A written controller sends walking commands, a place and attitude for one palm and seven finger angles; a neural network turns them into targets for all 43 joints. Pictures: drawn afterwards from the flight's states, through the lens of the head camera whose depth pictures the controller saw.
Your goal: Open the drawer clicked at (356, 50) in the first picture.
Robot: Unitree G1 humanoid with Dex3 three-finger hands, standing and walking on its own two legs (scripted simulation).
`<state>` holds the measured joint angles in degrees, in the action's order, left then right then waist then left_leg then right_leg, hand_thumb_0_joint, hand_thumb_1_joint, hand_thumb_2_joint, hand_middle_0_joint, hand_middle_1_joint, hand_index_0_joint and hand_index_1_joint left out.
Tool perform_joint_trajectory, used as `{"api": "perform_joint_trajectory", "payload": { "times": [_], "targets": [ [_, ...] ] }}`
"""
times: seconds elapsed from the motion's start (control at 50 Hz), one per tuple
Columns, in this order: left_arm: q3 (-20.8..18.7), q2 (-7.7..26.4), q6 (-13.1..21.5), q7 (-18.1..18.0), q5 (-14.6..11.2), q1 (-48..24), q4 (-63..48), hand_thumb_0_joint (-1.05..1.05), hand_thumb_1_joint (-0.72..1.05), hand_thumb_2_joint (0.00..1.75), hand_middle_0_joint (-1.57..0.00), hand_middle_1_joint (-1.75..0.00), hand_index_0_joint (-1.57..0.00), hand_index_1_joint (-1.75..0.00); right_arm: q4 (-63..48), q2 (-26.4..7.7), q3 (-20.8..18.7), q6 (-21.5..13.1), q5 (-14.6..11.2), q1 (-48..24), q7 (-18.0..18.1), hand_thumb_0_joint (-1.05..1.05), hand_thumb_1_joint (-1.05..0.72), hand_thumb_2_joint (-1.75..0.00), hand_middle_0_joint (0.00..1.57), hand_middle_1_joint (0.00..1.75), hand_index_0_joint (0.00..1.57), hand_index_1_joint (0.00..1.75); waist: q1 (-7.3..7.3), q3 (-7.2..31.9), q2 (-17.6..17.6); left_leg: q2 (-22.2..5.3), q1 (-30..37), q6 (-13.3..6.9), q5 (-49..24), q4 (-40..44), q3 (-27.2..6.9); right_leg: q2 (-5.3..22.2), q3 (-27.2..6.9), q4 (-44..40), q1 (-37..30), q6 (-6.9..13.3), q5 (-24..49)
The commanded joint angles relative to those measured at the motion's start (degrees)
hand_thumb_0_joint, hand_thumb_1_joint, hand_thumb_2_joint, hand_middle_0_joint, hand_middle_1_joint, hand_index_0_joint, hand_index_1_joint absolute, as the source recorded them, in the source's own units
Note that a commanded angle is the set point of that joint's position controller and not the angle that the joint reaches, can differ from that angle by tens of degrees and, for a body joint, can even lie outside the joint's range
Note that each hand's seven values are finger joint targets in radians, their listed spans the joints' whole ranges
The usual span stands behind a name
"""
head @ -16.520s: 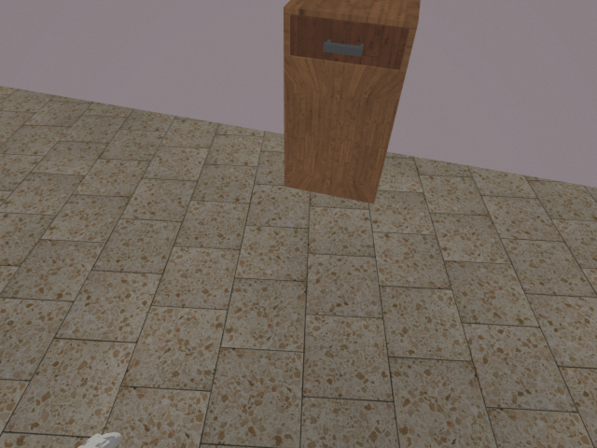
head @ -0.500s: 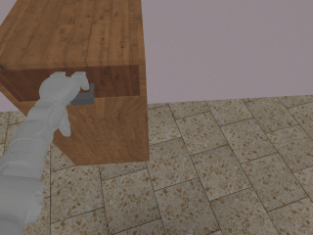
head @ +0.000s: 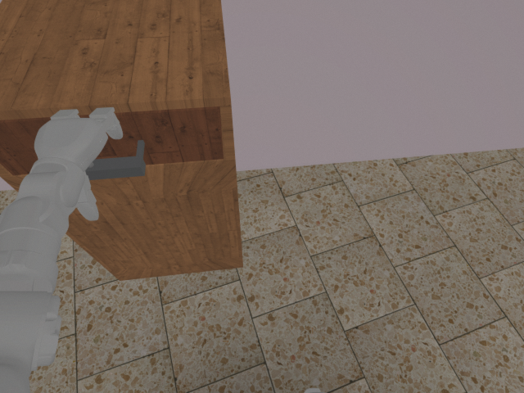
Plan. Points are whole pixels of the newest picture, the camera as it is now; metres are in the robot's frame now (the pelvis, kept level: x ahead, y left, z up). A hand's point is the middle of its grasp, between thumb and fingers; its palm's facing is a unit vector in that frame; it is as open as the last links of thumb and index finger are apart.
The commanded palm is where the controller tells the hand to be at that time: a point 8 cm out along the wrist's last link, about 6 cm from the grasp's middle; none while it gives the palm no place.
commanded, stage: lift the fingers back up to retry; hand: left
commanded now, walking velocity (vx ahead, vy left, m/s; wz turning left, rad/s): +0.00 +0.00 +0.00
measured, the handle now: (105, 158) +0.52 +0.28 +0.00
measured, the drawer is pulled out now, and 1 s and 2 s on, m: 0.00 0.00 0.00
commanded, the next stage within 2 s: re-aim the fingers above the handle in 0.22 s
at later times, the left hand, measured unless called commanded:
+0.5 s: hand (96, 157) +0.47 +0.26 +0.06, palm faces -0.08 -0.01 -1.00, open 13.8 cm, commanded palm +0.45 +0.27 +0.12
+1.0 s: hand (89, 163) +0.46 +0.27 +0.06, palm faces -0.06 +0.00 -1.00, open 13.9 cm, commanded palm +0.44 +0.26 +0.12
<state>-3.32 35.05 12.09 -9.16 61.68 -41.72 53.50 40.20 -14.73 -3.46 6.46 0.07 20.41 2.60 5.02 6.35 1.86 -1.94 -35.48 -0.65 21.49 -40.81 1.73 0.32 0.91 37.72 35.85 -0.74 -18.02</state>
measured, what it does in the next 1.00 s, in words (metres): stands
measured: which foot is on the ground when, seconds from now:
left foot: down 0.00-1.00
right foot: down 0.00-1.00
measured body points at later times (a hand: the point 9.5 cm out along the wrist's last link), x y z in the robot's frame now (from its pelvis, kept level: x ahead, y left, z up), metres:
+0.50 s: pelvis +0.00 +0.00 +0.00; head +0.09 -0.01 +0.44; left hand +0.47 +0.26 +0.11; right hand +0.03 -0.28 -0.13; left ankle -0.03 +0.11 -0.72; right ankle -0.01 -0.13 -0.72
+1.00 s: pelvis +0.00 +0.00 +0.00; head +0.08 -0.01 +0.44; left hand +0.45 +0.26 +0.11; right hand +0.05 -0.28 -0.13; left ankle -0.03 +0.11 -0.72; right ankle -0.01 -0.13 -0.72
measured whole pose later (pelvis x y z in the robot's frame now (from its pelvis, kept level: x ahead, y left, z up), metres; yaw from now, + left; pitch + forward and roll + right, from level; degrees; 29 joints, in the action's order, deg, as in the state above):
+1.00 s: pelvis +0.00 +0.00 +0.00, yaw +0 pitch +16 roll -1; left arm -1.4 32.7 5.3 -12.2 61.9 -42.9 56.1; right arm 40.0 -15.3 -3.3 6.3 -0.3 17.5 1.5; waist 4.5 6.6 2.8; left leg -1.8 -34.3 -0.4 21.0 -39.8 1.6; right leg 0.4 1.0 37.6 35.0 -0.5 -18.0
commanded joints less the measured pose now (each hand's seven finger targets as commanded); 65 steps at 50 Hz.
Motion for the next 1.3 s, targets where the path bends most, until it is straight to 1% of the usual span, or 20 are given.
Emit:
{"api": "perform_joint_trajectory", "payload": {
  "times": [0.0,0.06,0.14,0.18,0.32,0.36,0.44,0.5,0.6,0.66,0.68,0.76,0.86,0.9,1.02,1.12,1.16,1.24,1.26,1.28],
  "targets": [
    [-3.73,14.16,-1.13,-6.08,-0.82,-23.39,-10.26,0.00,-0.50,0.30,-0.30,-1.20,-0.30,-1.20,-3.11,-9.09,-3.35,-0.95,0.14,5.56,-0.27,0.00,-0.90,-0.90,0.20,0.30,0.20,0.30,-0.71,21.82,6.54,2.35,13.38,-0.74,-27.90,1.78,-0.58,-3.17,1.44,-0.22,-7.29,2.82,18.47],
    [-3.91,14.77,-3.95,-7.52,-0.56,-25.48,-8.96,0.00,-0.50,0.30,-0.30,-1.20,-0.30,-1.20,-2.37,-9.69,-3.49,-1.08,0.24,5.99,-0.67,0.00,-0.90,-0.90,0.20,0.30,0.20,0.30,-0.20,23.56,3.78,2.27,12.74,-0.94,-27.59,1.77,-0.41,-3.08,1.33,-0.47,-8.97,2.67,19.56],
    [-0.09,11.49,-5.96,-7.29,-0.47,-30.41,-11.04,0.00,-0.50,0.30,-0.30,-1.20,-0.30,-1.20,-2.34,-9.59,-3.71,-1.34,-0.09,6.07,-0.67,0.00,-0.90,-0.90,0.20,0.30,0.20,0.30,1.14,25.50,4.80,2.17,15.83,-1.10,-27.66,2.03,-0.76,-3.07,1.26,-1.25,-8.69,2.46,19.46],
    [-0.45,12.73,-5.88,-6.65,-0.42,-31.99,-11.28,0.00,-0.50,0.30,-0.30,-1.20,-0.30,-1.20,-2.18,-9.77,-3.63,-1.30,-0.20,6.09,-0.23,0.00,-0.90,-0.90,0.20,0.30,0.20,0.30,1.81,25.61,4.06,2.19,16.20,-1.29,-26.94,2.12,-1.06,-3.01,1.05,-1.65,-8.73,2.29,19.00],
    [-2.91,15.69,-7.03,-5.33,-0.05,-26.85,-5.00,0.00,-0.50,0.30,-0.30,-1.20,-0.30,-1.20,-2.35,-9.63,-2.30,-1.05,-0.15,5.05,0.09,0.00,-0.90,-0.90,0.20,0.30,0.20,0.30,-0.29,20.71,4.08,2.57,12.10,-1.29,-24.99,3.28,-0.32,-2.78,1.14,-1.64,-9.96,2.68,18.72],
    [-6.77,20.51,-7.45,-4.67,0.02,-24.08,-3.26,0.00,-0.50,0.30,-0.30,-1.20,-0.30,-1.20,-2.62,-10.15,-1.83,-0.59,0.03,4.56,0.16,0.00,-0.90,-0.90,0.20,0.30,0.20,0.30,-1.87,21.36,1.77,2.65,9.80,-1.43,-25.40,3.39,0.27,-2.64,0.79,-1.15,-13.26,2.61,20.76],
    [-5.29,17.92,-6.61,-4.02,-0.06,-21.49,-5.99,0.00,-0.50,0.30,-0.30,-1.20,-0.30,-1.20,-3.99,-9.64,-2.34,-0.59,-0.26,4.77,0.02,0.00,-0.90,-0.90,0.20,0.30,0.20,0.30,-2.23,23.65,1.25,2.48,10.49,-1.50,-28.16,3.11,0.99,-2.60,0.74,-0.93,-14.73,2.32,24.19],
    [-5.23,17.50,-5.85,-3.79,-0.70,-21.01,-6.10,0.00,-0.50,0.30,-0.30,-1.20,-0.30,-1.20,-4.04,-9.90,-2.64,-0.47,-0.43,4.89,0.15,0.00,-0.90,-0.90,0.20,0.30,0.20,0.30,-1.22,21.96,-1.30,2.52,9.54,-1.75,-26.45,3.17,1.03,-2.59,0.56,-1.42,-14.85,1.96,24.33],
    [-4.64,16.35,-2.32,-3.99,-0.70,-23.53,-13.00,0.00,-0.50,0.30,-0.30,-1.20,-0.30,-1.20,-3.64,-9.54,-3.67,-0.84,-0.24,5.32,0.54,0.00,-0.90,-0.90,0.20,0.30,0.20,0.30,-0.46,25.47,2.60,2.52,14.16,-1.87,-29.73,2.24,0.45,-2.75,0.16,-1.31,-13.72,2.09,25.15],
    [-1.46,12.17,-1.24,-4.52,-1.57,-26.07,-15.96,0.00,-0.50,0.30,-0.30,-1.20,-0.30,-1.20,-3.03,-9.08,-3.94,-1.00,-0.15,5.38,0.33,0.00,-0.90,-0.90,0.20,0.30,0.20,0.30,0.86,24.44,5.01,2.41,16.87,-1.65,-31.35,1.61,-0.05,-2.88,0.46,-1.87,-10.77,2.20,23.68],
    [-3.40,14.26,-1.26,-5.05,-1.49,-25.63,-15.67,0.00,-0.50,0.30,-0.30,-1.20,-0.30,-1.20,-2.64,-9.17,-4.06,-1.02,-0.14,5.41,0.33,0.00,-0.90,-0.90,0.20,0.30,0.20,0.30,0.31,24.38,5.36,2.36,16.85,-1.55,-30.58,1.70,-0.23,-2.92,0.55,-1.65,-10.49,2.20,22.77],
    [-2.66,13.44,-3.62,-6.42,-1.21,-25.38,-11.66,0.00,-0.50,0.30,-0.30,-1.20,-0.30,-1.20,-1.98,-9.32,-3.40,-0.88,-0.22,4.76,0.02,0.00,-0.90,-0.90,0.20,0.30,0.20,0.30,0.35,20.61,4.35,2.56,14.32,-1.22,-27.49,2.82,-0.54,-2.91,1.29,-1.89,-9.68,2.61,20.27],
    [-4.43,16.22,-6.81,-6.52,-0.51,-24.42,-9.05,0.00,-0.50,0.30,-0.30,-1.20,-0.30,-1.20,-2.82,-9.69,-2.84,-0.65,-0.19,3.74,-0.35,0.00,-0.90,-0.90,0.20,0.30,0.20,0.30,-1.24,22.77,2.85,2.78,12.89,-1.22,-27.00,3.62,-0.05,-2.69,1.08,-1.65,-13.37,2.68,21.34],
    [-1.85,13.63,-7.54,-5.90,-0.38,-24.70,-7.95,0.00,-0.50,0.30,-0.30,-1.20,-0.30,-1.20,-3.18,-9.49,-2.81,-0.82,-0.46,3.46,-0.23,0.00,-0.90,-0.90,0.20,0.30,0.20,0.30,-0.43,21.14,2.41,2.70,12.84,-1.39,-25.12,3.99,0.33,-2.59,1.14,-2.28,-12.30,2.45,20.36],
    [-2.11,12.70,-5.17,-3.69,-1.03,-22.79,-10.87,0.00,-0.50,0.30,-0.30,-1.20,-0.30,-1.20,-4.43,-9.20,-3.16,-1.16,-0.32,3.75,0.12,0.00,-0.90,-0.90,0.20,0.30,0.20,0.30,-1.27,23.58,1.65,2.57,14.87,-1.70,-27.48,3.72,0.18,-2.66,0.82,-2.28,-13.84,2.40,21.76],
    [-3.04,13.94,-4.00,-4.47,-0.66,-22.76,-9.49,0.00,-0.50,0.30,-0.30,-1.20,-0.30,-1.20,-3.92,-9.33,-2.84,-1.10,-0.46,3.21,0.28,0.00,-0.90,-0.90,0.20,0.30,0.20,0.30,-0.83,18.38,1.49,2.75,12.03,-1.64,-23.12,4.39,0.08,-2.63,0.90,-2.72,-11.31,2.44,18.50],
    [-4.92,16.39,-3.83,-5.56,-0.16,-24.97,-10.33,0.00,-0.50,0.30,-0.30,-1.20,-0.30,-1.20,-3.56,-9.51,-2.82,-1.25,-0.23,3.46,0.36,0.00,-0.90,-0.90,0.20,0.30,0.20,0.30,-0.87,19.36,0.91,2.78,11.45,-1.76,-22.43,4.24,0.12,-2.59,0.60,-2.63,-12.14,2.49,18.07],
    [-3.87,15.62,-4.27,-6.82,0.30,-27.05,-11.35,0.00,-0.50,0.30,-0.30,-1.20,-0.30,-1.20,-3.44,-9.19,-3.03,-1.73,-0.17,3.98,0.10,0.00,-0.90,-0.90,0.20,0.30,0.20,0.30,-0.77,22.58,4.53,2.91,13.38,-1.53,-24.17,3.57,0.08,-2.69,0.61,-1.88,-11.56,2.63,18.82],
    [-6.37,17.65,-4.25,-6.60,-0.04,-23.86,-10.96,0.00,-0.50,0.30,-0.30,-1.20,-0.30,-1.20,-3.43,-9.32,-3.07,-1.55,0.00,4.00,0.04,0.00,-0.90,-0.90,0.20,0.30,0.20,0.30,-2.16,24.43,3.31,2.90,13.39,-1.58,-25.83,3.37,0.14,-2.77,0.55,-1.55,-13.85,2.69,20.30],
    [-4.82,15.49,-4.46,-6.31,-0.43,-21.17,-10.92,0.00,-0.50,0.30,-0.30,-1.20,-0.30,-1.20,-4.07,-8.98,-3.10,-1.47,-0.12,3.73,-0.10,0.00,-0.90,-0.90,0.20,0.30,0.20,0.30,-2.36,25.58,4.26,2.99,13.88,-1.53,-26.53,3.39,0.35,-2.71,0.50,-1.38,-14.45,2.57,21.24]
  ]
}}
